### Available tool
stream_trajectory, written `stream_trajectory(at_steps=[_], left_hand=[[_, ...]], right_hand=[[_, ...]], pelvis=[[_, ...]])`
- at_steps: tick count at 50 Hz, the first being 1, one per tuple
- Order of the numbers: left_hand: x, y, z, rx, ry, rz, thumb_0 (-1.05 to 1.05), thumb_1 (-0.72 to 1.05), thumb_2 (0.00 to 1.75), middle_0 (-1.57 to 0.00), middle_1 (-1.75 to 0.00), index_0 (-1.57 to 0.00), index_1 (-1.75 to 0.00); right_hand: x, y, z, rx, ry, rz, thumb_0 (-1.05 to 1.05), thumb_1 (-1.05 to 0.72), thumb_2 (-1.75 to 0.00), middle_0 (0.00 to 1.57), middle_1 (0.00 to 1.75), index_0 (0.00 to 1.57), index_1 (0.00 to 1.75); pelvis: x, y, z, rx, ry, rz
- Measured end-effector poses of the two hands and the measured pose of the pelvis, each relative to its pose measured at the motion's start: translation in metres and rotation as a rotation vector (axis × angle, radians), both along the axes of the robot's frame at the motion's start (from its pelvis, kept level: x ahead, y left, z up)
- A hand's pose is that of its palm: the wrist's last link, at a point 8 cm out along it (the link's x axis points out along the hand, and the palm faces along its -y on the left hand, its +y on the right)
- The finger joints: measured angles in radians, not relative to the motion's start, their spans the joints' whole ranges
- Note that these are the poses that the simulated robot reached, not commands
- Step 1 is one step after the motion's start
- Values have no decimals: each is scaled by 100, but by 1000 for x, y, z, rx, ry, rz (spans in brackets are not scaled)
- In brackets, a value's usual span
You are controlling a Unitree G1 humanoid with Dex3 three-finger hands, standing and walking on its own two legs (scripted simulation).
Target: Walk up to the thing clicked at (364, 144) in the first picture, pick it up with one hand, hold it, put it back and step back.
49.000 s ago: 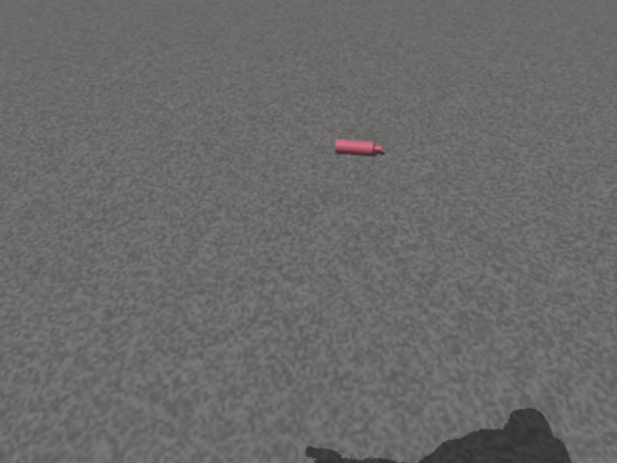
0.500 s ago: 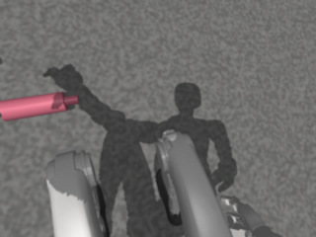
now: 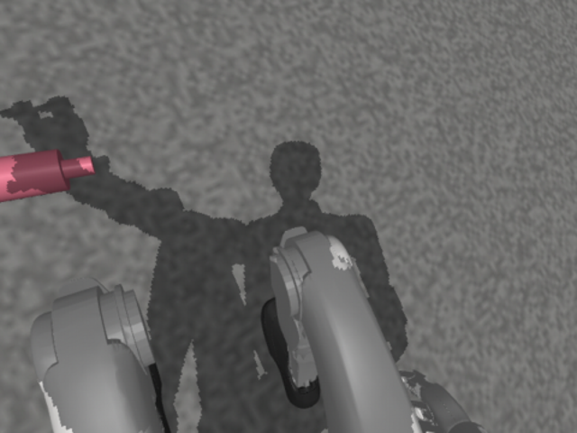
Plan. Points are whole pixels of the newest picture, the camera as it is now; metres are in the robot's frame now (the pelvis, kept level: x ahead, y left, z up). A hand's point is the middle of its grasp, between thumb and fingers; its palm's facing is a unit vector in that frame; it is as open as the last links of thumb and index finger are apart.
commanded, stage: home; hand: left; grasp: from above
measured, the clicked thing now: (11, 177) +0.51 +0.30 -0.28
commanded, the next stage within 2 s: none
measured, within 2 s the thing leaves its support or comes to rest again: neither
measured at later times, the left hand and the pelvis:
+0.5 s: hand out of the picture +0.37 +0.32 +0.04, palm faces -0.22 -0.62 -0.75, open 8.6 cm; pelvis +0.02 +0.00 +0.14, yaw +5 degrees
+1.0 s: hand out of the picture +0.25 +0.25 +0.24, palm faces +0.20 -0.93 -0.29, open 7.4 cm; pelvis +0.05 +0.00 +0.32, yaw +10 degrees
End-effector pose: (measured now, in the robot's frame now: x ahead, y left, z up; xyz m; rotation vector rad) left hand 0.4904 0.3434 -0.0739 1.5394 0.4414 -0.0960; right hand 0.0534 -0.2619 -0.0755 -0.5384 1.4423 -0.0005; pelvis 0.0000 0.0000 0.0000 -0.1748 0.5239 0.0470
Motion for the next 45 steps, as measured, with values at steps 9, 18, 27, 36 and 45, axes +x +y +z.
stream_trajectory(at_steps=[9,18,27,36,45], left_hand=[[17,12,38,-35,24,135,0,-27,89,-21,-74,-19,-74],[-54,7,97,-327,69,242,0,22,81,-21,-44,-20,-44],[-140,2,176,-594,5,389,0,73,87,-22,-33,-21,-33],[-212,-25,238,-842,22,620,1,86,89,-21,-31,-21,-30],[-245,-45,306,-1021,-6,804,1,89,90,-21,-30,-20,-30]], right_hand=[[-5,18,7,82,19,-86,0,-89,-89,21,30,20,30],[34,11,58,103,-16,-98,0,-90,-89,21,30,20,30],[127,8,135,91,-312,-1,0,-90,-89,20,30,20,30],[189,42,222,178,-567,60,0,-90,-89,20,30,20,30],[200,65,291,230,-667,40,1,-90,-89,21,30,20,30]], pelvis=[[12,3,21,-3,64,2],[19,3,87,22,97,30],[15,1,155,40,43,65],[21,0,227,68,-40,100],[37,1,290,94,-131,128]])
